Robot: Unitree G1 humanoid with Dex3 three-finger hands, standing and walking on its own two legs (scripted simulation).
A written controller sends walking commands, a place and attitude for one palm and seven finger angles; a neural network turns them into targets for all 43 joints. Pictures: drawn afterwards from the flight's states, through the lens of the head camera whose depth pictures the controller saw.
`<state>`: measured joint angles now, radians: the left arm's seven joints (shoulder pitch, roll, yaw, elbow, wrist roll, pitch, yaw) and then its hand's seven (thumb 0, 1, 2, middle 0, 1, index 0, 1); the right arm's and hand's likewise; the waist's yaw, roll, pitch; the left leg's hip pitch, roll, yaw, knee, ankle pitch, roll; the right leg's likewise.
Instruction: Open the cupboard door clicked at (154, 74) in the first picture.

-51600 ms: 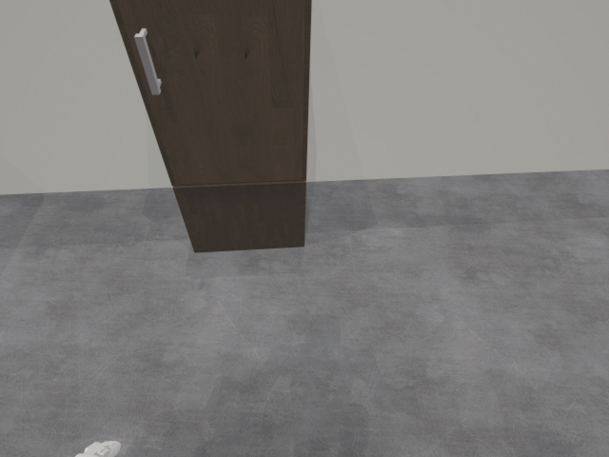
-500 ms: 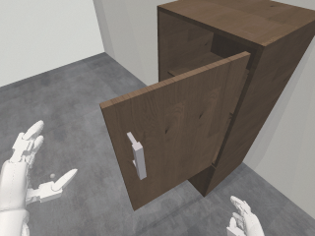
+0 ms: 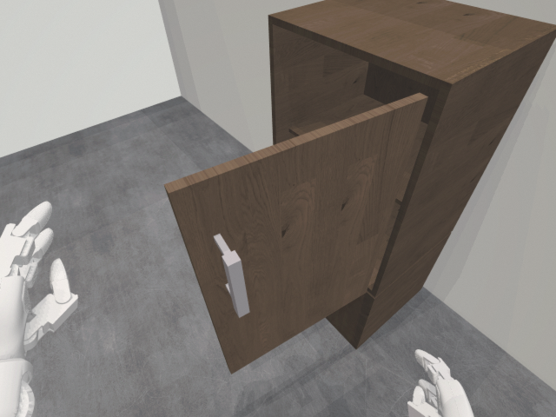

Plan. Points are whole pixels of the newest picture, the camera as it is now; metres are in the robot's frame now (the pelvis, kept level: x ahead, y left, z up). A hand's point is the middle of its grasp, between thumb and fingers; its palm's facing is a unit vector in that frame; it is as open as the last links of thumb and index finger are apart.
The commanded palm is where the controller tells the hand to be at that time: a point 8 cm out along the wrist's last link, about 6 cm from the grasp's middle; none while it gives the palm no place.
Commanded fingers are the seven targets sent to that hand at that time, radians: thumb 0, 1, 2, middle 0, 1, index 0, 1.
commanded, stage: draw the hand back to the body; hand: left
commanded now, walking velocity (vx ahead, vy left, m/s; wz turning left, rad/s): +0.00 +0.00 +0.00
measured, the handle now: (231, 277) +0.29 +0.12 +0.05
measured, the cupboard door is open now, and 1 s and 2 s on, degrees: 82 82 82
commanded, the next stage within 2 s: step back with the hand held close in 0.10 s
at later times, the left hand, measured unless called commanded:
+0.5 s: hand (59, 310) +0.17 +0.27 +0.15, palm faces +0.36 -0.78 -0.51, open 7.4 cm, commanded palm +0.11 +0.31 +0.17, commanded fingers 0.00 0.90 0.90 -0.20 -0.30 -0.20 -0.30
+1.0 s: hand out of the picture +0.10 +0.29 +0.15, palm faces +0.47 -0.72 -0.51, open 7.4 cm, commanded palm +0.03 +0.33 +0.17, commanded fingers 0.00 0.90 0.90 -0.20 -0.30 -0.20 -0.30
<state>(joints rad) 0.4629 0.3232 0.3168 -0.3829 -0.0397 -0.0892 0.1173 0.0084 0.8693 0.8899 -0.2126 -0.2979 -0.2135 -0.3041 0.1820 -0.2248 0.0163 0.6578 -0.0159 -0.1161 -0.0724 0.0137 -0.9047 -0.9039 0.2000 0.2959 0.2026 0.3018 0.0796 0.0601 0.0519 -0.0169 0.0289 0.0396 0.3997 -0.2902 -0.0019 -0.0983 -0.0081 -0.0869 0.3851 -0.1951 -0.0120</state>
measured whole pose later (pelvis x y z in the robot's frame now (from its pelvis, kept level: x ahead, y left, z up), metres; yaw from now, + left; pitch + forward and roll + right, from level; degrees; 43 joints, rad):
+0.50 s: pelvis -0.03 +0.01 +0.00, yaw -1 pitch -1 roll +0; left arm 0.54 0.39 0.39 -0.46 -0.03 -0.17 0.11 0.01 0.89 0.90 -0.21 -0.30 -0.22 -0.30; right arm 0.16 -0.23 0.00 0.58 -0.01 -0.05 -0.08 0.01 -0.90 -0.90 0.20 0.30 0.20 0.30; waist 0.01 0.03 0.05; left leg -0.19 0.01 0.06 0.46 -0.26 0.02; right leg -0.27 -0.03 -0.06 0.43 -0.15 0.00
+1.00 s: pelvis -0.10 +0.02 -0.03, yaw +2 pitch -2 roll +0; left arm 0.51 0.41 0.47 -0.53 0.02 -0.25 0.16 0.01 0.89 0.90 -0.22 -0.30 -0.22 -0.30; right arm 0.24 -0.20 0.01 0.57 -0.01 -0.10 -0.09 0.01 -0.90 -0.90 0.20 0.30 0.20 0.30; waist 0.00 -0.03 0.08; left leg -0.40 -0.02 0.04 0.70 -0.27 0.05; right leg -0.45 -0.02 0.01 0.63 -0.15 0.02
